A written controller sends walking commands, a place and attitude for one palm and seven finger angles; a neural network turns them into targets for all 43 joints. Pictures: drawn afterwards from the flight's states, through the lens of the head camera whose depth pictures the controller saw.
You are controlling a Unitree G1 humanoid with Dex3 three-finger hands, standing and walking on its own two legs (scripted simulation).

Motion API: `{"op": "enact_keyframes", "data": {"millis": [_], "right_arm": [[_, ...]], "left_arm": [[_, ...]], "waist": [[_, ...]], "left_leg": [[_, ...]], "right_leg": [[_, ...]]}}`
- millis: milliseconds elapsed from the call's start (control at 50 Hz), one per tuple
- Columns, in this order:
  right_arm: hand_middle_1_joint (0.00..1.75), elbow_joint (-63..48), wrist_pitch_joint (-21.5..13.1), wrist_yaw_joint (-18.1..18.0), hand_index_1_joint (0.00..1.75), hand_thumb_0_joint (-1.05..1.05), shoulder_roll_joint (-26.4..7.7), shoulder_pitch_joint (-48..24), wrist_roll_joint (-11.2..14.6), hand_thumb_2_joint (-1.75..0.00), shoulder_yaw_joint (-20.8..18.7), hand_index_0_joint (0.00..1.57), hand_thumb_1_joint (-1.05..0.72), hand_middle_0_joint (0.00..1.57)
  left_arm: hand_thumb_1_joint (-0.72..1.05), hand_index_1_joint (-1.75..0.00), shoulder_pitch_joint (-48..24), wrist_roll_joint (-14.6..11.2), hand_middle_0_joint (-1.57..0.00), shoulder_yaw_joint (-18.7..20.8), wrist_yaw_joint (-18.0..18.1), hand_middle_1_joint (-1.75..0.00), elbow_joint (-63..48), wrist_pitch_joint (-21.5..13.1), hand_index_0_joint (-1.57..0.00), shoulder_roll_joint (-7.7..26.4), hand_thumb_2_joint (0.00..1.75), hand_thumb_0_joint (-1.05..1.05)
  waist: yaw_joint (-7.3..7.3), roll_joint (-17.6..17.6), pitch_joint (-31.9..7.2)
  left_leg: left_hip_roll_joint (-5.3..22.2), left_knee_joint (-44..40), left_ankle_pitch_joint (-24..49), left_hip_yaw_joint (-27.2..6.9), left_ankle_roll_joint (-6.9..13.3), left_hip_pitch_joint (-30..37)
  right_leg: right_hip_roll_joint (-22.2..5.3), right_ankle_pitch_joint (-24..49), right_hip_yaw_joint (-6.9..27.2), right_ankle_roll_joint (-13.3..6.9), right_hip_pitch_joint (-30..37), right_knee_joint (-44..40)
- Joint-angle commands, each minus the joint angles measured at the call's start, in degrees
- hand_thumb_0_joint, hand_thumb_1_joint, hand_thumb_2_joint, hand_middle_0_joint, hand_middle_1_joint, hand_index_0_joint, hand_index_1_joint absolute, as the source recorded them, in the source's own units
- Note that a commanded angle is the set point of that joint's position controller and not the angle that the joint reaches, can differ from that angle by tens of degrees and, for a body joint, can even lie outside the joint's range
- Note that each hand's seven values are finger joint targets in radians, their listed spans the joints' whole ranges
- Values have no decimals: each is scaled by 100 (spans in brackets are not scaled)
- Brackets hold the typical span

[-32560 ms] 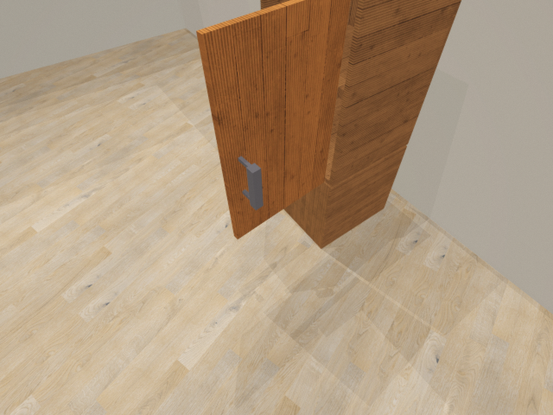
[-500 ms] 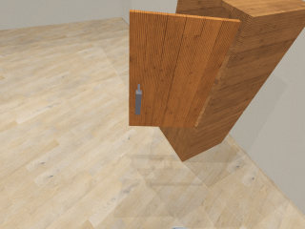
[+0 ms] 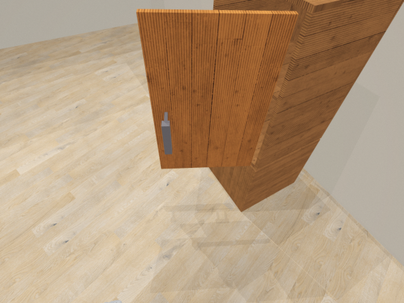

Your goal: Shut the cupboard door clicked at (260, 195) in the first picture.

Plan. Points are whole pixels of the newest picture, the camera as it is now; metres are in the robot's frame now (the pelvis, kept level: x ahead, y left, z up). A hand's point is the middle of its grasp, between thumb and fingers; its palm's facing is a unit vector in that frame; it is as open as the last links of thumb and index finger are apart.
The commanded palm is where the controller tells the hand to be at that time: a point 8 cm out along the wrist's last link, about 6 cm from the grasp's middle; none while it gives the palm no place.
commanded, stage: come to a stop and stand still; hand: left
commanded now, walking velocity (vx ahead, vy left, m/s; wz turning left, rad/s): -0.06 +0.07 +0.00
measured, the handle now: (167, 133) +0.62 +0.12 -0.10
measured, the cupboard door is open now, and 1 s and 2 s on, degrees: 64 64 64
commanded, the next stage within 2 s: look again from close up in 0.38 s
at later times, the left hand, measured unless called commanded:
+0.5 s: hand out of the picture -0.01 +0.20 -0.17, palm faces +0.03 -0.98 -0.20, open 7.4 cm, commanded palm none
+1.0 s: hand out of the picture +0.00 +0.18 -0.17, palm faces +0.02 -0.98 -0.17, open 7.4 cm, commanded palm none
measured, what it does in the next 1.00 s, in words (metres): stands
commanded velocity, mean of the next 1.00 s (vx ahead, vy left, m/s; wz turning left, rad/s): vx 0.00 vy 0.00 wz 0.00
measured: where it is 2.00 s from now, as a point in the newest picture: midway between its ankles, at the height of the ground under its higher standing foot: outside the picture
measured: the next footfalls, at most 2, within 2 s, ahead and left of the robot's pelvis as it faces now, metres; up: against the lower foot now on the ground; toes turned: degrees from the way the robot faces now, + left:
left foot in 1.62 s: +0.16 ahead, +0.08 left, +0.00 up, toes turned +13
right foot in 1.98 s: +0.25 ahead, -0.21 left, +0.00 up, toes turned -2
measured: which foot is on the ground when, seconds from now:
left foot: down 0.00-1.00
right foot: down 0.00-1.00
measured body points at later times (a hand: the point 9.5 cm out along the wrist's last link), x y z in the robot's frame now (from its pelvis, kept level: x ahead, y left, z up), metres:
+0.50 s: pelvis +0.00 +0.01 +0.01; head +0.02 +0.02 +0.46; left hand -0.01 +0.25 -0.15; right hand +0.07 -0.21 -0.14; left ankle +0.00 +0.11 -0.73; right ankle +0.00 -0.14 -0.73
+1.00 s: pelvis +0.00 +0.01 +0.01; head +0.02 +0.02 +0.46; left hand +0.00 +0.23 -0.16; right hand -0.03 -0.19 -0.15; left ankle +0.00 +0.11 -0.73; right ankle +0.00 -0.14 -0.73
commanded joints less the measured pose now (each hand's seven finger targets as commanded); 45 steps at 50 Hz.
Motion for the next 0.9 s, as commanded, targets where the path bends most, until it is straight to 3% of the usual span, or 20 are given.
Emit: {"op": "enact_keyframes", "data": {"millis": [0, 40, 80, 140, 380, 880], "right_arm": [[30, -271, -31, 7, 30, 0, -475, 187, -37, -90, -108, 20, -90, 20], [30, -409, -56, 5, 30, 0, -604, -46, -30, -90, -111, 20, -90, 20], [30, -522, -71, 8, 30, 0, -705, -216, -25, -90, -122, 20, -90, 20], [30, -616, -79, 23, 30, 0, -739, -431, -17, -90, -121, 20, -90, 20], [30, -523, -113, 72, 30, 0, -791, -757, 8, -90, 5, 20, -90, 20], [30, 127, -214, -20, 30, 0, -414, 144, 1, -90, 97, 20, -90, 20]], "left_arm": [[90, -30, 272, 62, -20, 197, 34, -30, -318, 81, -20, 818, 90, 0], [90, -30, 404, 67, -20, 172, 27, -30, -289, 90, -20, 780, 90, 0], [90, -30, 484, 71, -20, 147, 20, -30, -250, 86, -20, 775, 90, 0], [90, -30, 531, 91, -20, 106, 7, -30, -217, 73, -20, 806, 90, 0], [90, -30, 865, 109, -20, -21, -34, -30, 154, 18, -20, 834, 90, 0], [90, -30, 1219, 54, -20, -62, 18, -30, 615, -23, -20, 489, 90, 0]], "waist": [[248, 232, 35], [311, 367, -163], [330, 154, -467], [292, 7, -536], [284, 15, -230], [327, 67, 32]], "left_leg": [[387, -664, 1481, -304, 42, 154], [517, -813, 1850, -435, 184, 172], [528, -791, 1999, -457, 241, 298], [467, -810, 1659, -398, 220, 455], [388, -1340, 649, -465, 209, 459], [327, -1546, 833, -443, 172, 318]], "right_leg": [[-707, 1278, 508, -358, -248, -318], [-515, 1283, 340, -225, -1, -158], [-474, 1369, 297, -167, 195, -126], [-515, 1335, 400, -161, 106, -282], [-492, 673, 426, -70, 36, -829], [-503, 692, 214, -96, 356, -946]]}}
